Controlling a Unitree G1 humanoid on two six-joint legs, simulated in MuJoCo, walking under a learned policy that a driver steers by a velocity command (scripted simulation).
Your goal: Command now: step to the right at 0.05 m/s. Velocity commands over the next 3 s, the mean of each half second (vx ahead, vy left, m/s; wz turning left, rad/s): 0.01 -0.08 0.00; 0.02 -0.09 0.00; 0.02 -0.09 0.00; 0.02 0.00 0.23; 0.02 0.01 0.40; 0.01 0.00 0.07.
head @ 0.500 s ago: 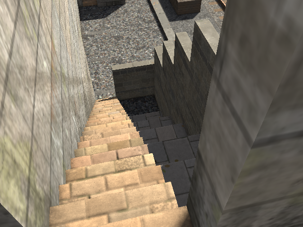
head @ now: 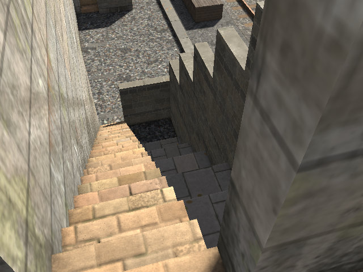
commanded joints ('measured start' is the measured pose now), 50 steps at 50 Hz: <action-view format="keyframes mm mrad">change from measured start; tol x2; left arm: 1 105 69 16 13 -1 -4 3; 7 106 69 25 18 0 -2 6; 31 22 117 61 -87 13 23 -4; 50 5 134 60 -126 15 23 -12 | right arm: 1 44 -115 -18 -15 -1 -9 -5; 14 28 -90 -22 -33 6 -2 -21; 50 19 -137 -42 -81 2 1 -29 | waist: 1 -2 33 84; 14 -4 -13 44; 50 10 18 10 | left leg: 1 -17 103 -100 -93 -4 15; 18 -67 74 -16 63 32 -21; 50 -79 91 -23 67 54 -11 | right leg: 1 -82 -48 45 -75 59 -39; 11 -89 -49 57 -57 150 -60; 19 -97 -58 74 -62 185 -84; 50 -89 -40 63 -20 206 -91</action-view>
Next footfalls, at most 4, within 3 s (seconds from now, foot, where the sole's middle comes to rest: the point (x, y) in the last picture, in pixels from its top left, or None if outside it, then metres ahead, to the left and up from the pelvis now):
2.00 left None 0.02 0.13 -0.78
2.64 right None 0.07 -0.03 -0.78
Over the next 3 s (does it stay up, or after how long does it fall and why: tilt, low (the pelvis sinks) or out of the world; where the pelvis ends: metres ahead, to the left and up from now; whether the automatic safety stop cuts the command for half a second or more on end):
stays up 0.02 0.04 0.00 its command is cut before an obstacle from the start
